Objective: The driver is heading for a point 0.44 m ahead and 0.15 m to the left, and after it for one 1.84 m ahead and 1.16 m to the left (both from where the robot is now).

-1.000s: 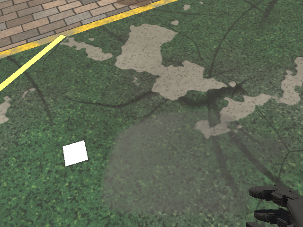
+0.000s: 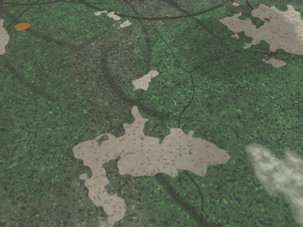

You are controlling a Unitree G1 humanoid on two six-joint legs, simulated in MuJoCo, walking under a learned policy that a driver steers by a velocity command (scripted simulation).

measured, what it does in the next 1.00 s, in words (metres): walks ahead, turning left: right foot, then left foot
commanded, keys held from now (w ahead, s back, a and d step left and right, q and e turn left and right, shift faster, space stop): shift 0.14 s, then q+shift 0.86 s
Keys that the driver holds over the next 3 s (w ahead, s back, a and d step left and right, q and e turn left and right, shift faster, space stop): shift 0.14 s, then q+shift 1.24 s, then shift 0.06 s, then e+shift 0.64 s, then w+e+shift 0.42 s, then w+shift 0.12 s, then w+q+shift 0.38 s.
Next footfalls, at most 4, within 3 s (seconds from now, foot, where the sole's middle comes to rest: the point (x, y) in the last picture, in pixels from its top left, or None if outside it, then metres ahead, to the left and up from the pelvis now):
0.24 right None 0.32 -0.10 -0.77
0.64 left None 0.25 0.16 -0.77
1.12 right None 0.39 0.00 -0.77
1.54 left None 0.16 0.18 -0.77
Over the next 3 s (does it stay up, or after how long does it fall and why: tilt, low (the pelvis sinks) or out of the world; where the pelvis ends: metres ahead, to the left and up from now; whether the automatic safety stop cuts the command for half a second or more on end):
stays up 0.73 0.23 -0.01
